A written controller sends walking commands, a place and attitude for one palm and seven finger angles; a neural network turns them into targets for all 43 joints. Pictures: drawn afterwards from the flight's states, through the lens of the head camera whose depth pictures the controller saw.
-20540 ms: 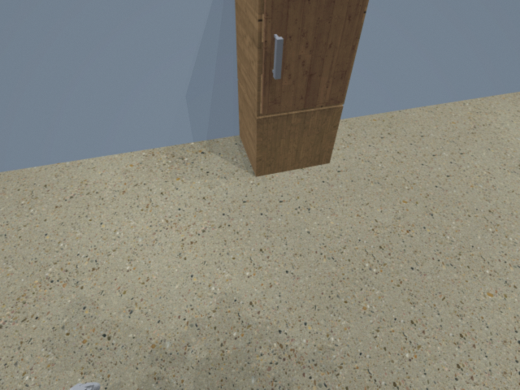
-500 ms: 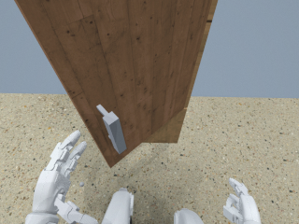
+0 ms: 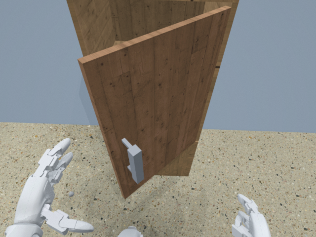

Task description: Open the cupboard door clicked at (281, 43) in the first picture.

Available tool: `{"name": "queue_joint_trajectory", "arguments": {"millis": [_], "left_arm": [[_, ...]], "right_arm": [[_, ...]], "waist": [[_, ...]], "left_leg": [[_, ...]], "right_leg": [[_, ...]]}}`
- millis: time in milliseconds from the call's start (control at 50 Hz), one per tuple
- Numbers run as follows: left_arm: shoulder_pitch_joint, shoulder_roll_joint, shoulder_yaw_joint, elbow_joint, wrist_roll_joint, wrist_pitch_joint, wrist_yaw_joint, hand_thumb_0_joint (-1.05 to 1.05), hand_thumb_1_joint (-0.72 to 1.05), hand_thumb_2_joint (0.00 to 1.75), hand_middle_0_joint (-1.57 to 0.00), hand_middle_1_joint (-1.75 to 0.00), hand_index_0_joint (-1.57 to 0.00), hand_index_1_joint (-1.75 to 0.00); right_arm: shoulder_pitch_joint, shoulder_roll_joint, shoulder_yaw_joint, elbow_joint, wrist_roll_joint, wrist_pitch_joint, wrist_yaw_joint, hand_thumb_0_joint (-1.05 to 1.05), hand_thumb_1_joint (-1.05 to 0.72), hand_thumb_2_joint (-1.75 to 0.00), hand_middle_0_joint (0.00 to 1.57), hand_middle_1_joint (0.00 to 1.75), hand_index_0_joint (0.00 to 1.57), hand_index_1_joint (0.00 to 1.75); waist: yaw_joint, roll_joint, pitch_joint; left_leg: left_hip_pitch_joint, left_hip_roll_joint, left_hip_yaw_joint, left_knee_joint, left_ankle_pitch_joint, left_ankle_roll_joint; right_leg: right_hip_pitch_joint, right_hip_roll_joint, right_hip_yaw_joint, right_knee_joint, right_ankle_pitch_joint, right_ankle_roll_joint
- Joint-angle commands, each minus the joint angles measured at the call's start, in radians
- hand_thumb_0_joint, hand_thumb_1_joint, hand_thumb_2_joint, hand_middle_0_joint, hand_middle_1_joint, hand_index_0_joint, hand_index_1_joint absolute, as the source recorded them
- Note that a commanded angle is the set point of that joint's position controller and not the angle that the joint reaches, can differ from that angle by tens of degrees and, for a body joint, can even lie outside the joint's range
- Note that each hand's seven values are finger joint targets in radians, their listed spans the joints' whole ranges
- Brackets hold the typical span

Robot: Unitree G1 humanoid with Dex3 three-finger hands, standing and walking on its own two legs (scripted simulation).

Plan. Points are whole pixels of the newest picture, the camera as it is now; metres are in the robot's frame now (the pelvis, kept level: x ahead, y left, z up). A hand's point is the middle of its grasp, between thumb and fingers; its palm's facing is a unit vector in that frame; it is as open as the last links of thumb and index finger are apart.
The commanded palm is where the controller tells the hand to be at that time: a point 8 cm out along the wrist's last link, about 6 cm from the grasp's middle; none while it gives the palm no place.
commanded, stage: draw the hand back to the body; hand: left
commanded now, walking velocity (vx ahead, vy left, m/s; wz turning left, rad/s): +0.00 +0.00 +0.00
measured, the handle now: (132, 160) +0.33 +0.11 +0.00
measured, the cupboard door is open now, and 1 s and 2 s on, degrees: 44 44 44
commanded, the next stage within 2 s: step back with the hand held close in 1.00 s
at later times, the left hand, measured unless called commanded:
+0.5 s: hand (34, 148) +0.23 +0.25 +0.19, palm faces +0.38 -0.83 -0.42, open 10.5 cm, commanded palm +0.18 +0.29 +0.21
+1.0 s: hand (33, 134) +0.24 +0.24 +0.22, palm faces +0.43 -0.81 -0.40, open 7.5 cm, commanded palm +0.19 +0.28 +0.24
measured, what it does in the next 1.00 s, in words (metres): rises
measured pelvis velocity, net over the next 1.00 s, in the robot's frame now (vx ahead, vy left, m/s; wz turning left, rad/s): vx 0.04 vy -0.02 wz -0.03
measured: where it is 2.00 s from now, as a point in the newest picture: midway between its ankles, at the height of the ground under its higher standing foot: outside the picture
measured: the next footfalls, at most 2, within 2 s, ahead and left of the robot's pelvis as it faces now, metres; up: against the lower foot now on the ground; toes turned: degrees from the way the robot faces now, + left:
none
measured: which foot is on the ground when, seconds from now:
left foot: down 0.00-1.00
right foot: down 0.00-1.00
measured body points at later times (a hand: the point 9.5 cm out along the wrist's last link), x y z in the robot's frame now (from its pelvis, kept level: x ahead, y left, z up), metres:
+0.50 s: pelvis +0.04 +0.00 +0.06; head +0.02 -0.02 +0.51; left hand +0.20 +0.29 +0.21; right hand +0.23 -0.22 -0.02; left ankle +0.07 +0.13 -0.67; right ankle -0.04 -0.13 -0.67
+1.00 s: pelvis +0.04 -0.02 +0.07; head +0.02 -0.04 +0.51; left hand +0.21 +0.28 +0.24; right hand +0.23 -0.25 -0.02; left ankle +0.07 +0.13 -0.67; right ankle -0.03 -0.13 -0.67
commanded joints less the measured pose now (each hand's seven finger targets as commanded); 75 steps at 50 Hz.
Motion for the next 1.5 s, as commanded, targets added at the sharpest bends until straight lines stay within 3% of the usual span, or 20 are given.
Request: {"name": "queue_joint_trajectory", "arguments": {"millis": [0, 40, 160, 440, 600, 680, 720, 840, 920, 940, 1060, 1100, 1120, 1140, 1160, 1200, 1260, 1320, 1400, 1480], "left_arm": [[0.041, 0.121, 0.06, -0.254, 0.111, 0.068, 0.184, 0.0, -0.15, 0.45, -0.16, -0.3, -0.16, -0.3], [0.008, 0.151, 0.088, -0.265, 0.122, 0.09, 0.215, 0.0, -0.08, 0.48, -0.16, -0.3, -0.16, -0.3], [-0.048, 0.162, 0.11, -0.286, 0.145, 0.11, 0.249, 0.0, 0.13, 0.57, -0.17, -0.3, -0.17, -0.3], [-0.097, 0.213, 0.253, -0.288, 0.132, 0.103, 0.238, 0.0, 0.62, 0.78, -0.19, -0.3, -0.19, -0.3], [-0.191, 0.255, 0.337, -0.338, 0.123, 0.083, 0.234, 0.0, 0.9, 0.9, -0.2, -0.3, -0.2, -0.3], [-0.127, 0.185, 0.287, -0.227, 0.113, 0.099, 0.211, 0.0, 0.9, 0.9, -0.2, -0.3, -0.2, -0.3], [-0.168, 0.205, 0.296, -0.266, 0.117, 0.093, 0.21, 0.0, 0.9, 0.9, -0.2, -0.3, -0.2, -0.3], [-0.194, 0.255, 0.333, -0.301, 0.118, 0.077, 0.218, 0.0, 0.9, 0.9, -0.2, -0.3, -0.2, -0.3], [-0.187, 0.231, 0.317, -0.301, 0.118, 0.071, 0.218, 0.0, 0.9, 0.9, -0.2, -0.3, -0.2, -0.3], [-0.181, 0.238, 0.326, -0.285, 0.116, 0.071, 0.217, 0.0, 0.9, 0.9, -0.2, -0.3, -0.2, -0.3], [-0.185, 0.213, 0.306, -0.251, 0.114, 0.067, 0.209, 0.0, 0.9, 0.9, -0.2, -0.3, -0.2, -0.3], [-0.255, 0.253, 0.328, -0.352, 0.114, 0.05, 0.213, 0.0, 0.9, 0.9, -0.2, -0.3, -0.2, -0.3], [-0.314, 0.359, 0.427, -0.365, 0.125, 0.012, 0.216, 0.0, 0.9, 0.9, -0.2, -0.3, -0.2, -0.3], [-0.298, 0.361, 0.437, -0.321, 0.128, -0.001, 0.213, 0.0, 0.9, 0.9, -0.2, -0.3, -0.2, -0.3], [-0.203, 0.296, 0.384, -0.255, 0.129, 0.002, 0.204, 0.0, 0.9, 0.9, -0.2, -0.3, -0.2, -0.3], [-0.119, 0.246, 0.347, -0.254, 0.129, 0.001, 0.196, 0.0, 0.9, 0.9, -0.2, -0.3, -0.2, -0.3], [-0.055, 0.259, 0.366, -0.287, 0.127, 0.001, 0.199, 0.0, 0.9, 0.9, -0.2, -0.3, -0.2, -0.3], [-0.05, 0.292, 0.392, -0.332, 0.124, 0.004, 0.206, 0.0, 0.9, 0.9, -0.2, -0.3, -0.2, -0.3], [-0.019, 0.315, 0.42, -0.373, 0.121, 0.005, 0.221, 0.0, 0.9, 0.9, -0.2, -0.3, -0.2, -0.3], [0.003, 0.305, 0.418, -0.362, 0.116, 0.003, 0.228, 0.0, 0.9, 0.9, -0.2, -0.3, -0.2, -0.3]], "right_arm": [[-0.108, -0.091, -0.027, -0.184, -0.006, -0.028, -0.031, 0.0, -0.9, -0.9, 0.2, 0.3, 0.2, 0.3], [-0.116, -0.099, -0.024, -0.176, -0.011, -0.025, -0.035, 0.0, -0.9, -0.9, 0.2, 0.3, 0.2, 0.3], [-0.12, -0.107, -0.016, -0.144, -0.016, -0.053, -0.037, 0.0, -0.9, -0.9, 0.2, 0.3, 0.2, 0.3], [-0.168, -0.109, -0.026, -0.059, -0.026, -0.083, -0.013, 0.0, -0.9, -0.9, 0.2, 0.3, 0.2, 0.3], [-0.183, -0.106, -0.04, -0.031, -0.03, -0.087, -0.001, 0.0, -0.9, -0.9, 0.2, 0.3, 0.2, 0.3], [-0.19, -0.11, -0.05, -0.025, -0.028, -0.066, 0.009, 0.0, -0.9, -0.9, 0.2, 0.3, 0.2, 0.3], [-0.194, -0.112, -0.054, -0.028, -0.03, -0.061, 0.01, 0.0, -0.9, -0.9, 0.2, 0.3, 0.2, 0.3], [-0.216, -0.108, -0.052, -0.018, -0.035, -0.074, -0.001, 0.0, -0.9, -0.9, 0.2, 0.3, 0.2, 0.3], [-0.212, -0.1, -0.053, -0.01, -0.034, -0.08, -0.002, 0.0, -0.9, -0.9, 0.2, 0.3, 0.2, 0.3], [-0.214, -0.104, -0.056, -0.006, -0.038, -0.084, -0.002, 0.0, -0.9, -0.9, 0.2, 0.3, 0.2, 0.3], [-0.219, -0.105, -0.059, 0.0, -0.035, -0.083, -0.001, 0.0, -0.9, -0.9, 0.2, 0.3, 0.2, 0.3], [-0.229, -0.105, -0.059, -0.009, -0.036, -0.089, -0.002, 0.0, -0.9, -0.9, 0.2, 0.3, 0.2, 0.3], [-0.202, -0.116, -0.053, -0.015, -0.038, -0.063, 0.001, 0.0, -0.9, -0.9, 0.2, 0.3, 0.2, 0.3], [-0.206, -0.11, -0.054, -0.001, -0.04, -0.045, 0.001, 0.0, -0.9, -0.9, 0.2, 0.3, 0.2, 0.3], [-0.214, -0.11, -0.059, 0.003, -0.042, -0.033, 0.002, 0.0, -0.9, -0.9, 0.2, 0.3, 0.2, 0.3], [-0.204, -0.118, -0.069, -0.014, -0.039, -0.01, 0.007, 0.0, -0.9, -0.9, 0.2, 0.3, 0.2, 0.3], [-0.2, -0.122, -0.075, -0.036, -0.034, 0.018, 0.01, 0.0, -0.9, -0.9, 0.2, 0.3, 0.2, 0.3], [-0.206, -0.122, -0.079, -0.06, -0.031, 0.039, 0.009, 0.0, -0.9, -0.9, 0.2, 0.3, 0.2, 0.3], [-0.205, -0.12, -0.081, -0.078, -0.027, 0.048, 0.006, 0.0, -0.9, -0.9, 0.2, 0.3, 0.2, 0.3], [-0.202, -0.122, -0.083, -0.08, -0.024, 0.045, 0.009, 0.0, -0.9, -0.9, 0.2, 0.3, 0.2, 0.3]], "waist": [[0.001, 0.024, 0.003], [0.001, -0.009, 0.004], [0.01, 0.016, 0.021], [0.038, -0.021, 0.07], [0.043, 0.014, 0.044], [0.041, -0.062, 0.102], [0.04, -0.023, 0.079], [0.05, -0.015, 0.083], [0.045, 0.019, 0.094], [0.046, -0.022, 0.099], [0.043, -0.022, 0.122], [0.049, -0.004, 0.088], [-0.008, -0.045, 0.19], [-0.005, -0.061, 0.176], [-0.014, -0.082, 0.176], [-0.015, -0.027, 0.116], [-0.01, 0.008, 0.045], [-0.01, -0.024, 0.007], [-0.005, 0.021, -0.011], [-0.013, 0.012, 0.021]], "left_leg": [[0.338, -0.038, 0.015, -0.287, -0.009, 0.041], [0.371, -0.04, 0.022, -0.31, 0.035, 0.045], [0.501, -0.041, 0.036, -0.394, 0.127, 0.044], [0.665, -0.041, 0.067, -0.527, 0.349, 0.042], [0.746, -0.041, 0.09, -0.55, 0.447, 0.042], [0.738, -0.038, 0.103, -0.565, 0.44, 0.047], [0.758, -0.042, 0.107, -0.572, 0.426, 0.047], [0.766, -0.049, 0.112, -0.58, 0.409, 0.047], [0.784, -0.051, 0.118, -0.584, 0.416, 0.044], [0.779, -0.049, 0.118, -0.586, 0.411, 0.046], [0.786, -0.048, 0.12, -0.603, 0.388, 0.047], [0.803, -0.05, 0.113, -0.606, 0.381, 0.046], [0.747, -0.033, 0.12, -0.546, 0.356, 0.055], [0.721, -0.042, 0.103, -0.528, 0.351, 0.051], [0.722, -0.04, 0.105, -0.524, 0.379, 0.048], [0.743, -0.024, 0.106, -0.549, 0.451, 0.047], [0.766, -0.006, 0.108, -0.562, 0.598, 0.046], [0.766, 0.002, 0.108, -0.565, 0.633, 0.041], [0.744, 0.011, 0.103, -0.582, 0.621, 0.039], [0.679, 0.013, 0.1, -0.596, 0.484, 0.034]], "right_leg": [[-0.054, 0.022, 0.006, -0.306, 0.144, -0.032], [0.003, 0.021, 0.007, -0.351, 0.172, -0.029], [0.117, 0.012, 0.001, -0.421, 0.264, -0.028], [0.329, 0.009, -0.001, -0.555, 0.502, -0.022], [0.375, 0.009, 0.005, -0.586, 0.606, -0.015], [0.377, 0.009, 0.006, -0.606, 0.633, -0.005], [0.382, 0.009, 0.011, -0.616, 0.617, -0.005], [0.405, 0.007, 0.018, -0.647, 0.616, -0.008], [0.398, 0.007, 0.018, -0.651, 0.624, -0.005], [0.401, 0.009, 0.017, -0.662, 0.63, -0.004], [0.395, 0.008, 0.021, -0.673, 0.596, 0.001], [0.402, 0.008, 0.025, -0.68, 0.58, -0.002], [0.295, -0.038, 0.065, -0.733, 0.66, 0.006], [0.315, -0.059, 0.066, -0.728, 0.722, 0.002], [0.316, -0.06, 0.06, -0.716, 0.762, 0.006], [0.348, -0.051, 0.048, -0.677, 0.763, 0.01], [0.383, -0.031, 0.035, -0.636, 0.774, 0.012], [0.391, -0.019, 0.032, -0.616, 0.78, 0.015], [0.394, -0.004, 0.028, -0.583, 0.716, 0.015], [0.373, -0.003, 0.039, -0.594, 0.632, 0.015]]}}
